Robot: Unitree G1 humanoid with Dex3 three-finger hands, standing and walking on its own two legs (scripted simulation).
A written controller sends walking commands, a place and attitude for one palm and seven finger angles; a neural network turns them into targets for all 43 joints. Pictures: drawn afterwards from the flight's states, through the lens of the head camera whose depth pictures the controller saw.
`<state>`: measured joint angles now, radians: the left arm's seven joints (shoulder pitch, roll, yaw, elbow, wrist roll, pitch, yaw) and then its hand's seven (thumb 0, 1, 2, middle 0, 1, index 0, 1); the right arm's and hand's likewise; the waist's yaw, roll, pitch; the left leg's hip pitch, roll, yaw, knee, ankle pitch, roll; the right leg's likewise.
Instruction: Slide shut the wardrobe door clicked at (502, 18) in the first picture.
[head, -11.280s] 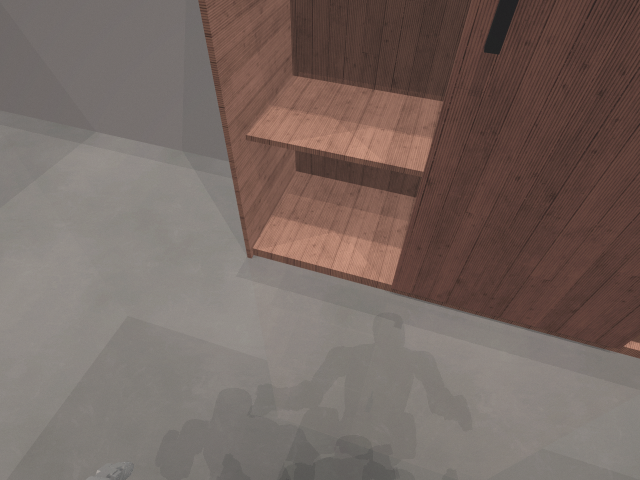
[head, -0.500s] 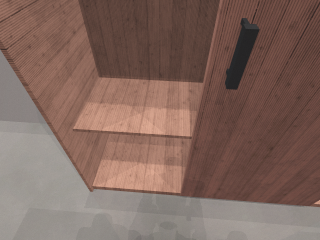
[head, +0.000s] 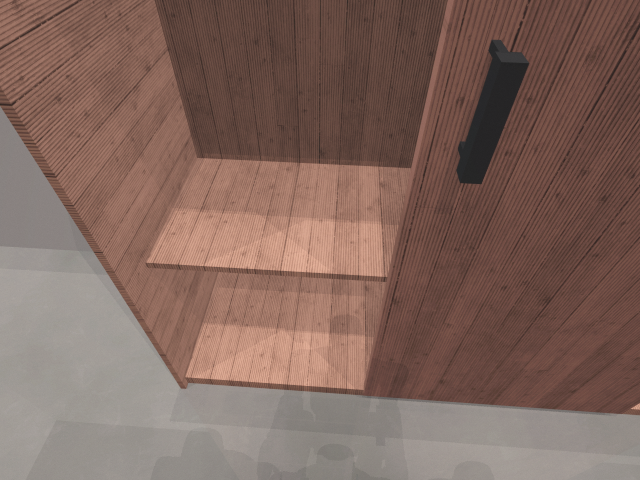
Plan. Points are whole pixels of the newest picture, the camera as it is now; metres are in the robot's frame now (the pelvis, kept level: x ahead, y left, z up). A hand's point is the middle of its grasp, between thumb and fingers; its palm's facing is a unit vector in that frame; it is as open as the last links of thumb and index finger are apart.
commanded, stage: look again from close up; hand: right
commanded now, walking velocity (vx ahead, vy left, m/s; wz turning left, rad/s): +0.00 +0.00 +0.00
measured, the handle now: (482, 114) +0.48 -0.16 +0.24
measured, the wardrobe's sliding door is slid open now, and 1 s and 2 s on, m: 0.57 0.57 0.57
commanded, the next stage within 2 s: raise the hand with hooked fingers in 0.88 s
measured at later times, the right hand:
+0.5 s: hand out of the picture +0.05 -0.19 -0.18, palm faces +0.01 +0.98 -0.21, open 7.3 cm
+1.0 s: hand out of the picture +0.00 -0.19 -0.19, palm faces -0.01 +0.99 -0.15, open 7.4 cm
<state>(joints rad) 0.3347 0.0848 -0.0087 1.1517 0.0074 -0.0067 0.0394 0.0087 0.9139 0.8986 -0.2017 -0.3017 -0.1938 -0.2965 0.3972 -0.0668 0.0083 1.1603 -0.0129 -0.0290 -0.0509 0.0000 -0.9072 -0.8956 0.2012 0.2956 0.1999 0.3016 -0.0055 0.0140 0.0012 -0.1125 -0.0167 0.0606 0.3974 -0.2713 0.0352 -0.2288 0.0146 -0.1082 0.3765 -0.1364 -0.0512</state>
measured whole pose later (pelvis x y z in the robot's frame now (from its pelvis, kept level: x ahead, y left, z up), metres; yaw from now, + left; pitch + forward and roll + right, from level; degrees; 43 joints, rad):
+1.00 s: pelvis +0.03 -0.03 -0.01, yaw +1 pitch +0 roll +0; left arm 0.27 0.16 -0.02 1.12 0.01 -0.02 0.03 0.01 0.92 0.90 -0.20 -0.30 -0.20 -0.30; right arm 0.35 -0.14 0.02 1.12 -0.02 -0.01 -0.05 0.00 -0.91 -0.90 0.20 0.30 0.20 0.30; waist -0.01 0.03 0.02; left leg -0.10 0.02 0.03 0.43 -0.33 -0.01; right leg -0.23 0.04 -0.14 0.45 -0.23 -0.10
